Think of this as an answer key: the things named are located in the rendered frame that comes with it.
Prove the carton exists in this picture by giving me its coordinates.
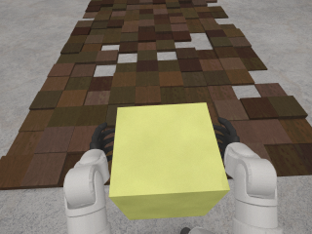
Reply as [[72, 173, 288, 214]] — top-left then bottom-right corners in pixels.
[[108, 102, 230, 220]]

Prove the robot right hand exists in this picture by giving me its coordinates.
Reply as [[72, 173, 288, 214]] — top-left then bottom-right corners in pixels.
[[213, 117, 240, 160]]

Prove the robot left hand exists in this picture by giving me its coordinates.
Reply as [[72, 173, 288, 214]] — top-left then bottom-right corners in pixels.
[[89, 122, 116, 162]]

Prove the left robot forearm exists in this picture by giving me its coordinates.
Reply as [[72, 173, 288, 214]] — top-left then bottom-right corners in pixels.
[[63, 149, 112, 234]]

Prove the robot right shin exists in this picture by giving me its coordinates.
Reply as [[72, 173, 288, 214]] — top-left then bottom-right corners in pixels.
[[189, 226, 204, 232]]

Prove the right robot forearm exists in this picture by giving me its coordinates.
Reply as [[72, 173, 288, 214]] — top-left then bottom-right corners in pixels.
[[223, 142, 283, 234]]

